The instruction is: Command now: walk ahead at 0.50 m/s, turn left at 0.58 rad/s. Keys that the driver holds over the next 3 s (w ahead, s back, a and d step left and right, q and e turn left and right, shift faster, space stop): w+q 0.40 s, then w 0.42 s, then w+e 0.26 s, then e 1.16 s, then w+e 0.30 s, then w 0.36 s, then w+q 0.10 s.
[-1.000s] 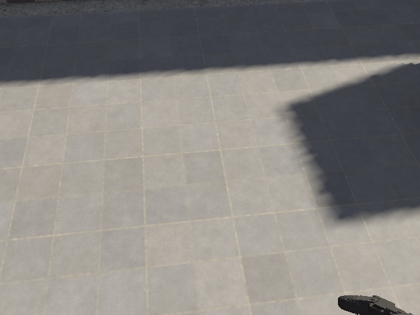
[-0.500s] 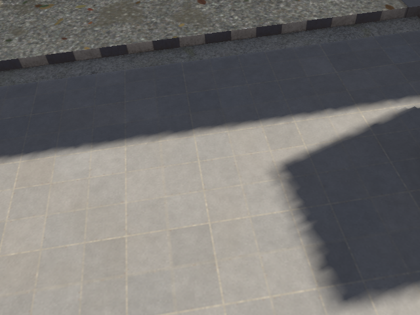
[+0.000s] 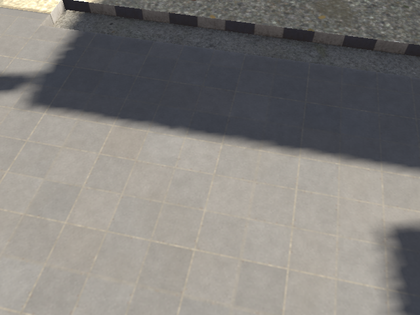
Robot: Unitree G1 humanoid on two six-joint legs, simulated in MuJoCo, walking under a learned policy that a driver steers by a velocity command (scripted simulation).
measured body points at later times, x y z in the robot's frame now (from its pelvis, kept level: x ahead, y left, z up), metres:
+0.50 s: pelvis +0.29 -0.02 +0.01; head +0.32 -0.01 +0.46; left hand +0.43 +0.27 -0.07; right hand +0.40 -0.28 -0.12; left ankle +0.12 +0.07 -0.64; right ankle +0.41 -0.09 -0.72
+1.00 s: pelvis +0.51 +0.11 +0.01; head +0.54 +0.13 +0.46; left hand +0.43 +0.38 -0.13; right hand +0.79 -0.06 -0.06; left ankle +0.55 +0.23 -0.72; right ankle +0.44 -0.07 -0.65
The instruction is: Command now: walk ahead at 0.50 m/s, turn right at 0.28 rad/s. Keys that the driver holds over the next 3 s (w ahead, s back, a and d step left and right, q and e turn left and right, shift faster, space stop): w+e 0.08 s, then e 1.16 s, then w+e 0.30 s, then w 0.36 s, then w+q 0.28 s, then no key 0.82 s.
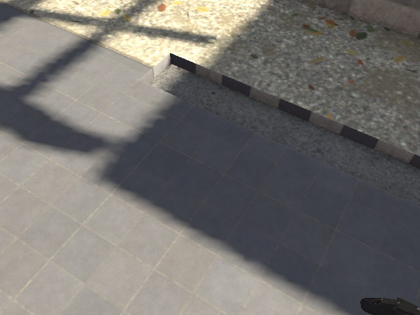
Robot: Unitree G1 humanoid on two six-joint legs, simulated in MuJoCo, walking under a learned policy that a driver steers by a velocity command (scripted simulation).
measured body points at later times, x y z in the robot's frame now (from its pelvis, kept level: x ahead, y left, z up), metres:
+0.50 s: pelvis +0.19 -0.03 -0.01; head +0.24 -0.06 +0.44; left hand +0.43 +0.19 -0.10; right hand +0.24 -0.34 -0.13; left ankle +0.12 +0.12 -0.64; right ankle +0.27 -0.13 -0.73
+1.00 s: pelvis +0.25 +0.01 +0.01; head +0.29 +0.01 +0.46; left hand +0.55 +0.17 -0.09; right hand +0.20 -0.30 -0.08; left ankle +0.33 +0.10 -0.73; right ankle +0.19 -0.10 -0.65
